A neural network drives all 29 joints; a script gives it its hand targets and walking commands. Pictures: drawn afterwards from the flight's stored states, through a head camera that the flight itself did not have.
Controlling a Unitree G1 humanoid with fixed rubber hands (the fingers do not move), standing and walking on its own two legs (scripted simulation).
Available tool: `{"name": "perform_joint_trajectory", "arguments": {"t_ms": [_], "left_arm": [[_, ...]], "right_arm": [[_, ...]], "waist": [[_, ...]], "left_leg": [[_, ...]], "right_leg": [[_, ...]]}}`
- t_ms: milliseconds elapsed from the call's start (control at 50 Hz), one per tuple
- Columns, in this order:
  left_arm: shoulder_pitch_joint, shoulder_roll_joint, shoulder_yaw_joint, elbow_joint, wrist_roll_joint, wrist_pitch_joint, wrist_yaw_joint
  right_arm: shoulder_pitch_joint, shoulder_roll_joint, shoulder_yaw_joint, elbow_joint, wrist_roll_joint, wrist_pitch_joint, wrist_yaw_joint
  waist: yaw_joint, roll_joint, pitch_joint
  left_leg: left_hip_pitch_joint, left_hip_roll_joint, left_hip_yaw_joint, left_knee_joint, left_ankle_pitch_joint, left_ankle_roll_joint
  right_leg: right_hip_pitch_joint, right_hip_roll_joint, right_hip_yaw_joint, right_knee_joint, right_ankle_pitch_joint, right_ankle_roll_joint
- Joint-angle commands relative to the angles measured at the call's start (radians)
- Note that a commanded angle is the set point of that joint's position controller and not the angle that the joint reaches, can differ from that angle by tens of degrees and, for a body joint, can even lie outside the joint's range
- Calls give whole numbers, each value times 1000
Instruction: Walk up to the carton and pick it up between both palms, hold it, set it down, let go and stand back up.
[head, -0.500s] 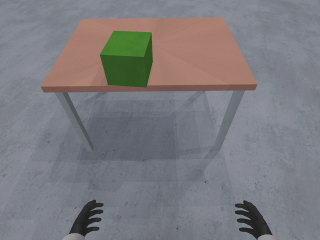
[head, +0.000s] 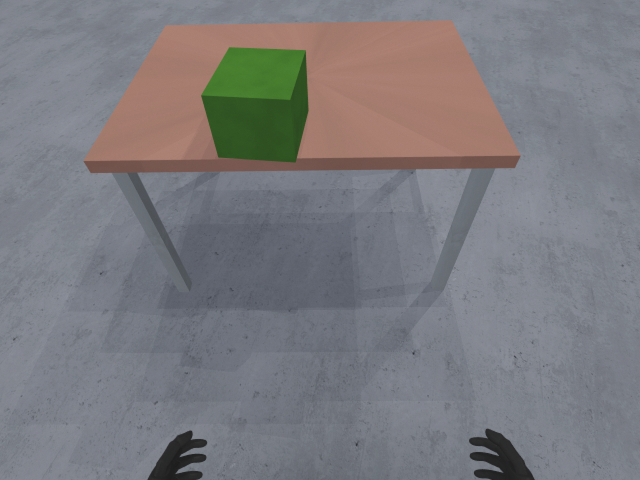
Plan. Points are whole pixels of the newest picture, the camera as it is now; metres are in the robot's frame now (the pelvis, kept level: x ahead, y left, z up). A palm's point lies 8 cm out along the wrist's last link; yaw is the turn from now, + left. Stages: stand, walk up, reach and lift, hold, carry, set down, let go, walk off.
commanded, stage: stand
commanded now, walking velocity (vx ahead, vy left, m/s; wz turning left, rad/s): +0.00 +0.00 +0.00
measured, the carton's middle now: (261, 103) +0.89 +0.17 -0.04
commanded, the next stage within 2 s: walk up in 0.66 s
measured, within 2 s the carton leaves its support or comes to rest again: neither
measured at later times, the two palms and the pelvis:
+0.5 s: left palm out of the picture +0.12 +0.23 -0.10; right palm out of the picture +0.10 -0.22 -0.11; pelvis +0.00 +0.00 +0.00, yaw +0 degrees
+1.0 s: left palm out of the picture +0.07 +0.24 -0.09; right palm out of the picture +0.12 -0.22 -0.10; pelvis +0.01 +0.02 +0.01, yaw +0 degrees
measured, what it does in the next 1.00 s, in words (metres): lifts its left foot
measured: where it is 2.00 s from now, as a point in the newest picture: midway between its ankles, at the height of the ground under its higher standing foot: (278, 425)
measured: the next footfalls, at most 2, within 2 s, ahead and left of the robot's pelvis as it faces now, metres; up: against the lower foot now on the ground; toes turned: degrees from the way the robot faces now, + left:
left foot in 1.20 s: +0.17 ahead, +0.21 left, +0.00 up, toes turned +2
right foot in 1.76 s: +0.40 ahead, +0.05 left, +0.00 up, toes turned -6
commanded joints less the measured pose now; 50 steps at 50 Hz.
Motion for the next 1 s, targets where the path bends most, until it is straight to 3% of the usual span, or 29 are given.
{"name": "perform_joint_trajectory", "arguments": {"t_ms": [0,60,80,120,160,200,260,320,360,440,480,520,540,560,580,640,660,720,760,780,820,840,860,880,900,920,940,960,980], "left_arm": [[-24,76,26,-82,1,-21,-8],[-10,72,25,-69,-1,-28,-3],[-15,78,25,-67,2,-28,0],[-42,94,32,-80,4,-28,-3],[-8,94,36,-72,1,-24,3],[12,80,32,-60,-1,-25,-1],[-33,93,38,-62,6,-19,6],[-42,70,36,-69,-1,-24,-2],[-15,70,35,-48,-5,-30,-5],[-27,90,45,-41,-6,-29,5],[-7,56,38,-25,-12,-23,9],[22,90,47,-16,-8,-21,11],[11,81,49,-13,-1,-18,8],[25,96,53,-13,1,-15,10],[17,67,50,-9,-2,-13,11],[-2,54,41,-10,-1,-20,16],[20,75,45,-5,-2,-24,14],[-7,74,47,6,-5,-29,11],[19,68,48,26,-11,-26,14],[0,68,47,18,-6,-30,16],[0,95,53,29,-4,-24,16],[128,52,41,-26,16,-41,11],[175,104,62,-28,30,-45,15],[223,141,75,-33,36,-50,25],[245,154,76,-39,43,-59,41],[277,126,71,-51,41,-70,53],[293,91,65,-52,44,-85,64],[285,95,63,-56,40,-97,72],[249,98,60,-70,38,-109,75]], "right_arm": [[-34,-79,-31,-86,2,-23,7],[-26,-87,-34,-82,2,-24,4],[-6,-73,-32,-71,3,-24,4],[-6,-74,-32,-67,7,-20,5],[16,-102,-44,-55,1,-21,1],[4,-74,-36,-54,1,-23,-1],[22,-46,-27,-55,3,-23,-3],[-3,-88,-40,-58,-4,-28,-6],[-1,-85,-47,-54,1,-27,-6],[4,-81,-42,-43,-1,-37,-8],[26,-110,-57,-22,-2,-30,-9],[53,-95,-49,-19,2,-22,-11],[47,-58,-44,-15,1,-21,-5],[41,-54,-41,-26,4,-22,-6],[44,-48,-39,-22,3,-20,-10],[34,-76,-50,-14,0,-26,-14],[28,-68,-50,-14,3,-24,-15],[40,-90,-57,-11,5,-26,-10],[26,-89,-59,-5,3,-28,-17],[47,-78,-54,8,8,-25,-16],[19,-54,-51,-4,8,-17,-17],[84,-73,-43,-43,-8,-16,8],[31,-74,-48,-68,-14,-12,19],[-32,-62,-41,-113,-29,-10,34],[-75,-57,-34,-152,-36,-14,44],[-80,-57,-32,-175,-41,-26,49],[-94,-47,-34,-178,-43,-31,52],[-92,-47,-35,-173,-45,-35,60],[-55,-45,-33,-170,-42,-35,67]], "waist": [[3,-37,-52],[-5,-23,-62],[-9,-64,-56],[-15,-76,-66],[-9,9,-59],[2,36,-22],[-15,-20,-20],[3,35,-53],[-1,-12,-76],[-4,2,-65],[0,-28,-26],[-3,27,-12],[-1,23,-16],[3,-30,9],[1,4,13],[-1,1,-34],[8,6,-12],[-9,-36,-64],[0,-14,-64],[-14,11,-53],[-9,-33,-16],[17,62,-86],[50,11,13],[94,-115,54],[108,-175,125],[108,-127,125],[104,-66,89],[87,-45,46],[62,-65,-2]], "left_leg": [[-20,30,-59,-118,57,37],[35,28,-50,-98,75,40],[30,21,-45,-83,85,36],[35,20,-37,-82,92,33],[17,40,-62,-118,88,39],[19,29,-51,-115,84,35],[24,39,-64,-131,89,43],[27,39,-65,-135,103,42],[32,53,-75,-142,135,47],[15,53,-73,-150,173,48],[31,37,-62,-134,147,39],[0,60,-90,-164,123,53],[-11,58,-84,-175,79,53],[3,52,-81,-169,105,50],[4,49,-71,-162,122,47],[-7,49,-74,-167,146,50],[48,40,-64,-157,174,47],[26,47,-80,-167,147,52],[93,46,-66,-148,165,49],[70,38,-57,-139,162,46],[47,31,-64,-156,99,46],[-44,21,-77,-79,-319,66],[-243,1,-73,14,-464,64],[-385,-37,15,212,-380,41],[-486,-19,37,382,-278,38],[-563,17,-2,419,-230,38],[-598,29,-28,461,-188,30],[-575,37,-38,470,-152,18],[-528,34,-37,465,-105,8]], "right_leg": [[37,-43,64,-114,109,-33],[-10,-52,85,-139,101,-41],[-9,-63,100,-151,113,-46],[2,-54,87,-148,98,-49],[12,-53,88,-133,84,-48],[-7,-50,89,-139,101,-43],[-9,-50,85,-151,65,-44],[6,-36,73,-131,68,-38],[52,-25,53,-102,153,-33],[79,-39,62,-95,187,-33],[24,-45,71,-131,149,-40],[38,-39,69,-121,121,-39],[61,-42,61,-118,109,-36],[34,-47,76,-132,128,-36],[30,-43,70,-127,128,-35],[102,-52,67,-120,194,-35],[25,-56,84,-130,184,-42],[88,-45,66,-119,177,-38],[50,-55,83,-142,188,-43],[60,-58,86,-145,203,-45],[14,-56,92,-166,101,-52],[62,-109,200,-166,-331,-104],[55,-193,349,-257,-599,-161],[99,-318,522,-377,-715,-233],[114,-414,652,-426,-662,-294],[179,-419,659,-418,-504,-302],[221,-388,613,-409,-408,-288],[243,-340,528,-408,-342,-253],[247,-300,443,-401,-285,-216]]}}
